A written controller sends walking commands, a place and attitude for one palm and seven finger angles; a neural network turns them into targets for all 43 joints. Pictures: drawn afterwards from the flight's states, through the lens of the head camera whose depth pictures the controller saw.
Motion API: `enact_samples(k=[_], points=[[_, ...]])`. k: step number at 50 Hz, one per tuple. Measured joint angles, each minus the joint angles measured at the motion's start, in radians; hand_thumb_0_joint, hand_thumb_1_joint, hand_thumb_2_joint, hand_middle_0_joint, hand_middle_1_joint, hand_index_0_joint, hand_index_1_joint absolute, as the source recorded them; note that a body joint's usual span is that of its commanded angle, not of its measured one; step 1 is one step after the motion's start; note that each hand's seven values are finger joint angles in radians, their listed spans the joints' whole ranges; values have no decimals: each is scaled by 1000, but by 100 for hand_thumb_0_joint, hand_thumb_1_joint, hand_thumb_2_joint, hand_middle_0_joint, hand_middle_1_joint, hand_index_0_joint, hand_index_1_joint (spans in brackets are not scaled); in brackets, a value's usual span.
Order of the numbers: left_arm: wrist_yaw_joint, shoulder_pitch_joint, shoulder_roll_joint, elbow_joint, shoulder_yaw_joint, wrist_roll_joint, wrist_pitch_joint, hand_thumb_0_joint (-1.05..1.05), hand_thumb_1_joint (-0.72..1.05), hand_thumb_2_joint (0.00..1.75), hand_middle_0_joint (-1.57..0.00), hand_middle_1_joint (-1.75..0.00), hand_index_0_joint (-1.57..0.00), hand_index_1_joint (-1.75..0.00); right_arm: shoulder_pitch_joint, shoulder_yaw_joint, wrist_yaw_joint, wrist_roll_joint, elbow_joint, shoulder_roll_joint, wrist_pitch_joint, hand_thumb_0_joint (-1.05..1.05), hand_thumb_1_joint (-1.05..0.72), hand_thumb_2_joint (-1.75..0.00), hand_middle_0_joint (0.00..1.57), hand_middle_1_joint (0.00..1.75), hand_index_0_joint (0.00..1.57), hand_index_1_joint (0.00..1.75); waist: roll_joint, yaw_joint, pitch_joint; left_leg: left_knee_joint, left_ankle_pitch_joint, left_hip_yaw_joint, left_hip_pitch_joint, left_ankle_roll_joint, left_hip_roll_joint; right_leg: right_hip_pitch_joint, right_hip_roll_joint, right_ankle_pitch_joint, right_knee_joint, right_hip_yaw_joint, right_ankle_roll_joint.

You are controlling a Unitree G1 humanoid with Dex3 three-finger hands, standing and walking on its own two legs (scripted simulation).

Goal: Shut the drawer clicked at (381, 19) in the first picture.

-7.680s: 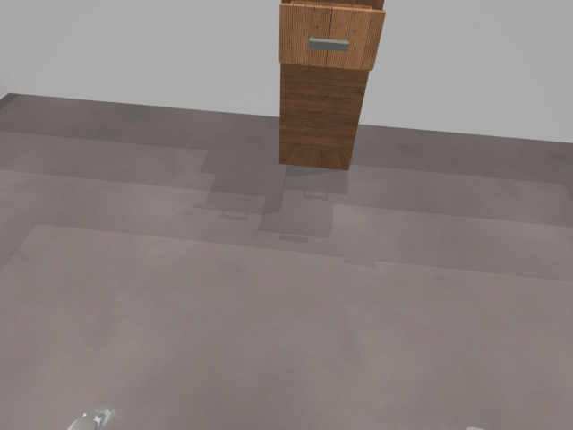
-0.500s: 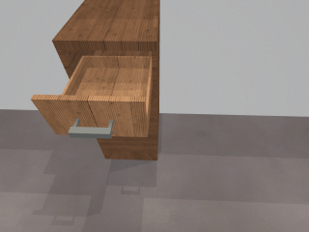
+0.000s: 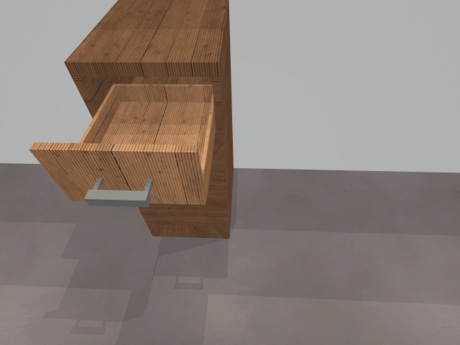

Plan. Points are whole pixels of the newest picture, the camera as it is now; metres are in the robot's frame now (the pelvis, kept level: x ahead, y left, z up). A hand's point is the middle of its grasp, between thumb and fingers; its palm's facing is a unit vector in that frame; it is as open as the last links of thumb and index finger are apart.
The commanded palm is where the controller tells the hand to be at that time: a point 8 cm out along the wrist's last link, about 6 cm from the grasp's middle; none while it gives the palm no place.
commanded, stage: shuffle to correct the standing spot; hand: left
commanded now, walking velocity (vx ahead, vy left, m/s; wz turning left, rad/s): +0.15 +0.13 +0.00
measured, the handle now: (121, 190) +0.40 +0.26 +0.01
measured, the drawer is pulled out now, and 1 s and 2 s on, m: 0.26 0.26 0.26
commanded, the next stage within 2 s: come to a stop and stand still in 0.36 s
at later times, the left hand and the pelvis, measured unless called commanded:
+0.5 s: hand out of the picture +0.05 +0.21 -0.18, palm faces +0.12 -0.97 -0.22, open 7.4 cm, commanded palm none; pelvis +0.05 +0.03 -0.01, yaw +2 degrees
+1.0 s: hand out of the picture +0.09 +0.21 -0.17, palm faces +0.03 -0.97 -0.24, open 7.3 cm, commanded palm none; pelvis +0.07 +0.03 +0.00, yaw +0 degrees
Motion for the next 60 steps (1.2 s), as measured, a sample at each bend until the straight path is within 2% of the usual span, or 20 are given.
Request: enact_samples(k=[4,9,13,17,19,21,24,25,26,28,29,30,32,35,38,40,43,48,53,60], points=[[-5,6,-1,-4,4,5,1,1,92,90,-20,-30,-20,-30,9,-3,3,-4,3,-3,8,0,-91,-90,20,30,20,30,-1,4,-6,30,-18,-6,-11,-2,11,-3,9,-13,15,-7,-8],[-11,29,-9,-20,18,11,5,1,91,90,-20,-30,-20,-30,31,-11,10,-8,2,-9,20,0,-91,-90,20,30,19,30,3,10,-23,105,-68,-16,-45,33,22,-5,17,-34,31,-20,-9],[-14,43,-3,-28,31,13,15,1,91,90,-20,-30,-20,-30,53,-12,11,-10,-3,1,6,0,-91,-90,20,30,19,30,-25,15,-27,94,-74,-3,-34,6,5,-16,-3,-59,60,-8,1],[-17,43,5,-34,37,16,22,1,91,90,-20,-30,-20,-30,85,-10,7,-12,-12,12,-9,0,-91,-90,20,30,19,30,-32,14,-22,110,-102,11,-25,22,-12,-29,-18,-107,116,7,-23],[-17,36,4,-39,40,16,14,1,91,90,-20,-30,-20,-30,97,-8,4,-10,-12,16,-8,0,-91,-90,20,30,20,30,-16,13,-18,133,-125,10,-26,25,-10,-25,-18,-122,129,7,-9],[-16,29,4,-48,44,15,-7,1,91,90,-20,-30,-20,-30,101,-9,5,-7,-11,19,0,0,-91,-90,20,30,20,30,-3,10,-15,217,-138,10,-64,36,-7,-21,-23,-133,137,-2,26],[-4,27,3,-65,53,21,-33,0,91,90,-20,-30,-20,-30,76,-13,11,-4,-16,25,21,0,-91,-90,20,30,20,30,-16,22,0,447,-255,11,-186,38,-27,9,-50,-137,116,-15,31],[1,31,4,-71,55,25,-34,0,91,90,-20,-30,-20,-30,61,-16,15,-1,-23,26,24,1,-91,-90,20,30,20,30,-26,29,5,476,-274,9,-220,41,-31,20,-59,-132,103,-14,35],[4,39,6,-73,56,27,-31,0,91,90,-20,-30,-20,-30,43,-20,19,1,-32,26,24,1,-91,-90,20,30,20,30,-38,34,8,452,-260,10,-241,42,-31,28,-68,-129,93,-9,42],[6,56,13,-69,57,26,-11,0,91,90,-20,-30,-20,-30,11,-25,22,3,-61,23,7,1,-91,-90,20,30,20,30,-60,31,11,291,-92,16,-236,36,-23,32,-83,-139,106,4,56],[6,68,9,-67,55,20,2,0,91,90,-20,-30,-20,-30,8,-27,18,-2,-82,9,-9,1,-92,-90,20,30,20,30,-45,27,4,201,20,0,-226,38,-5,17,-75,-159,144,3,46],[6,69,10,-59,53,14,18,0,91,90,-20,-30,-20,-30,-1,-31,12,-5,-91,2,-21,1,-92,-90,20,30,20,30,-43,21,2,211,50,-1,-237,39,-2,-7,-71,-218,210,16,39],[10,63,25,-46,54,6,46,0,91,90,-20,-30,-20,-30,-25,-31,4,-11,-96,12,-18,1,-92,-90,20,30,20,30,-72,17,3,248,4,24,-232,41,-17,-48,-60,-288,328,61,16],[12,43,37,-38,52,5,48,1,91,90,-20,-30,-19,-30,-44,-23,-8,-17,-95,23,-14,1,-93,-90,20,30,20,30,-81,12,-8,193,0,33,-197,39,-23,-83,-33,-293,376,43,7],[4,12,30,-56,43,0,40,1,91,90,-20,-30,-19,-30,-67,-21,-14,-18,-91,13,-3,1,-94,-90,20,30,20,30,-57,10,-5,126,42,30,-173,37,-21,-81,-13,-248,287,6,11],[-2,0,24,-74,39,1,34,1,91,90,-20,-30,-19,-30,-82,-23,-13,-16,-93,7,7,1,-94,-90,20,30,20,30,-45,9,-2,110,54,31,-172,32,-18,-63,-1,-165,178,-8,11],[-5,-12,10,-88,33,8,26,0,91,90,-20,-30,-19,-30,-97,-30,-9,-9,-90,-3,20,1,-93,-90,20,30,20,30,-17,5,4,122,50,26,-178,16,-4,-40,21,-50,93,-15,-27],[-1,5,7,-80,21,10,13,1,93,90,-20,-30,-20,-30,-78,-34,-3,-6,-66,-6,37,0,-93,-90,20,30,20,30,1,-10,-29,102,19,3,-159,25,9,-16,44,-48,42,-33,-59],[1,3,18,-56,19,4,9,1,94,90,-20,-30,-20,-30,-44,-20,-3,-4,-20,12,23,0,-93,-90,20,30,20,30,-24,-9,-30,32,72,-6,-111,-20,19,20,59,-33,-2,-39,-66],[-1,10,15,-31,14,-1,2,1,94,90,-20,-30,-20,-30,-3,-7,-4,-2,27,33,23,0,-92,-90,20,30,20,30,-27,-4,-24,-12,90,-14,-78,-27,33,63,77,-5,-67,-48,-75]])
